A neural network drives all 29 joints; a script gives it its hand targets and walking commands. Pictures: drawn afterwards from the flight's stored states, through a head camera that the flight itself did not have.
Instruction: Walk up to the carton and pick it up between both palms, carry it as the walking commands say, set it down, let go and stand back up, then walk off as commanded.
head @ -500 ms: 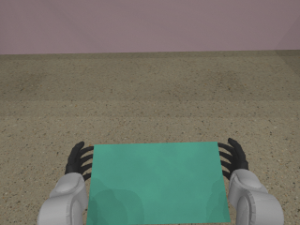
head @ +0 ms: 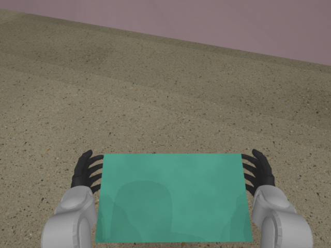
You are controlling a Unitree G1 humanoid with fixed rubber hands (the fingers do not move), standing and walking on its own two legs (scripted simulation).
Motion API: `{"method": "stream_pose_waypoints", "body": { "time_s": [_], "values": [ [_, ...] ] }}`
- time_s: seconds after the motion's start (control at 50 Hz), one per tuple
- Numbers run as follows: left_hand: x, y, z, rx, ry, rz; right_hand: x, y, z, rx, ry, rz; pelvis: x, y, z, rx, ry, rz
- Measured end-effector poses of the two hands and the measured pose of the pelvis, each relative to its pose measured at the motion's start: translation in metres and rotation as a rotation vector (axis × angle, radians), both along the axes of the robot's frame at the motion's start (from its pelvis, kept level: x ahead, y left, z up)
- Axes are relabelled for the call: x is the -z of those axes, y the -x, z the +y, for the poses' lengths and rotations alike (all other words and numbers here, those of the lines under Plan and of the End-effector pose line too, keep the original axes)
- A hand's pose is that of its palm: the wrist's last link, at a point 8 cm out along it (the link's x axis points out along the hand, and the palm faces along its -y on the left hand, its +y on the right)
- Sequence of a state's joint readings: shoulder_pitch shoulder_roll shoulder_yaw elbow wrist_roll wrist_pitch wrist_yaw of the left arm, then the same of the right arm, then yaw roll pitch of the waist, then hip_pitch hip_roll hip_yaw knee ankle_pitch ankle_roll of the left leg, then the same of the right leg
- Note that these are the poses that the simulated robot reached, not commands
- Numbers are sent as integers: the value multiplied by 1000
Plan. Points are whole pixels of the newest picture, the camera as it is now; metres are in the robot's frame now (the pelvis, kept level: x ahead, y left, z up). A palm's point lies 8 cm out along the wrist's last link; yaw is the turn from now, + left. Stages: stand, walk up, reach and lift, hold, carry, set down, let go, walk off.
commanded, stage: carry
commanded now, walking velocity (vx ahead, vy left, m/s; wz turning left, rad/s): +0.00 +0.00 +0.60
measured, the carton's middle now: (171, 194) +0.27 +0.00 +0.00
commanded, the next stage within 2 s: none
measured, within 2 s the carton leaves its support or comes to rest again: neither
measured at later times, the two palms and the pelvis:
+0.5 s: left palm out of the picture +0.14 +0.27 +0.09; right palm (200, 178) +0.26 -0.06 +0.09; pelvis -0.03 +0.03 -0.01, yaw +20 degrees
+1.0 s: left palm out of the picture +0.02 +0.29 +0.12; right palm (169, 193) +0.23 +0.01 +0.10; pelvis -0.07 +0.02 +0.01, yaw +37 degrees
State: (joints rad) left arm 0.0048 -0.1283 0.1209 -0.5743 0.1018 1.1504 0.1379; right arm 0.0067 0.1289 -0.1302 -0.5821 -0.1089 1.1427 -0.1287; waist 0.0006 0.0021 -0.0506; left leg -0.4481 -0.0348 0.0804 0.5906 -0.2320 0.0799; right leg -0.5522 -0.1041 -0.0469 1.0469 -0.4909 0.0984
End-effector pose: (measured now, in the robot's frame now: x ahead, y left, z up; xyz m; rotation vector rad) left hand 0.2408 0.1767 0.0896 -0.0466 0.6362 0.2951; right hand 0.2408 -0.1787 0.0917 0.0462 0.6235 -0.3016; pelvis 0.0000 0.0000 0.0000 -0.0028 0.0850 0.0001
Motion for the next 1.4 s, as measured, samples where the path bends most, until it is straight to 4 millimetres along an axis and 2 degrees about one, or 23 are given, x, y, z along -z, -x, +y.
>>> {"method": "stream_pose_waypoints", "body": {
  "time_s": [0.16, 0.24, 0.38, 0.5, 0.56, 0.62, 0.72, 0.84, 0.92, 1.0, 1.08, 1.16, 1.24, 1.32, 1.4],
  "values": [
    [-17, 23, -3, -58, -45, -20, -2, 3, -2, -55, -43, -21, -2, 6, -15, -88, 5, -2],
    [-22, 45, 7, -130, -41, -3, -10, -2, 10, -124, -49, -5, -10, 10, -18, -158, -29, -15],
    [-25, 75, 45, -260, -41, -22, -17, -19, 58, -253, -41, -27, -9, 20, -6, -262, -55, -13],
    [-1, 105, 97, -361, -18, -15, -2, -22, 121, -355, -11, -21, 9, 30, 26, -347, -39, -10],
    [10, 126, 113, -409, 7, 34, 9, -15, 142, -403, 8, 32, 8, 40, 32, -371, -22, -18],
    [12, 142, 119, -433, 17, 44, 11, -7, 152, -428, 14, 44, 4, 48, 34, -399, -13, -16],
    [0, 157, 120, -457, -5, 10, 3, 1, 157, -453, -3, 11, 1, 55, 33, -447, -11, -5],
    [-16, 174, 112, -495, -52, -18, 0, 6, 155, -490, -47, -17, 2, 58, 23, -510, -12, -8],
    [-20, 197, 109, -552, -48, 7, -4, 12, 162, -545, -51, 9, -6, 62, 17, -584, -36, -24],
    [-28, 224, 116, -629, -55, 0, -13, 14, 185, -623, -58, 0, -11, 69, 17, -636, -64, -25],
    [-29, 251, 130, -700, -53, -13, -17, 21, 216, -694, -48, -17, -9, 81, 23, -701, -73, -18],
    [-17, 285, 152, -765, -39, -16, -13, 37, 254, -757, -29, -23, 0, 97, 38, -767, -58, -18],
    [5, 324, 174, -837, -8, 4, 3, 61, 291, -830, 2, -2, 12, 117, 52, -808, -34, -22],
    [14, 355, 174, -888, 35, 43, 11, 80, 304, -882, 37, 44, 6, 131, 51, -843, -20, -32],
    [6, 372, 170, -911, 16, 22, 5, 91, 308, -907, 21, 23, 2, 140, 48, -882, -16, -22]
  ]
}}
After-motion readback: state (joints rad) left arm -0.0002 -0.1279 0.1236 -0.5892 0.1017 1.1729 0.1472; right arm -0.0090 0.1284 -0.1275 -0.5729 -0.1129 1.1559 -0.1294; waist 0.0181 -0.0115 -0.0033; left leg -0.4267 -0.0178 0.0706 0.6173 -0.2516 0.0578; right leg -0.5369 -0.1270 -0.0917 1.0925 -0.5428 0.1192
